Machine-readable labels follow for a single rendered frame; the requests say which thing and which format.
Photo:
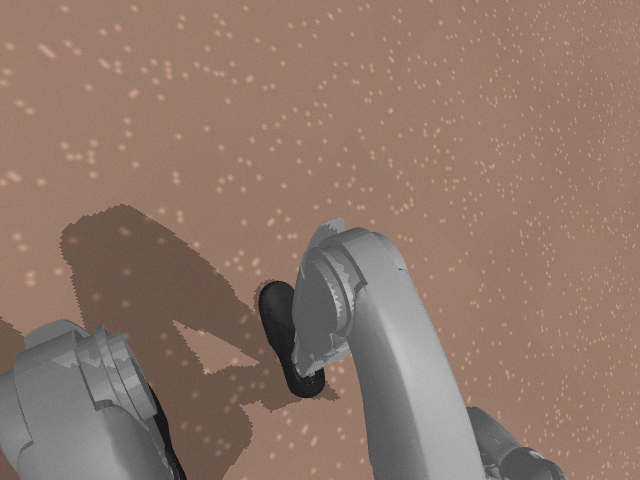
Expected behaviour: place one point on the right robot foot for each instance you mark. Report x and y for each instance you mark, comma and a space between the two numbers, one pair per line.
275, 307

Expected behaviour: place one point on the right robot arm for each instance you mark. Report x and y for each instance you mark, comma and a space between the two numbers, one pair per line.
525, 463

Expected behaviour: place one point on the right robot hand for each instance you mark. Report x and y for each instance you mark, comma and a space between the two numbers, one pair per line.
493, 440

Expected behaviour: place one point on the left robot foot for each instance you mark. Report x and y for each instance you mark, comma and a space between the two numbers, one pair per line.
163, 427

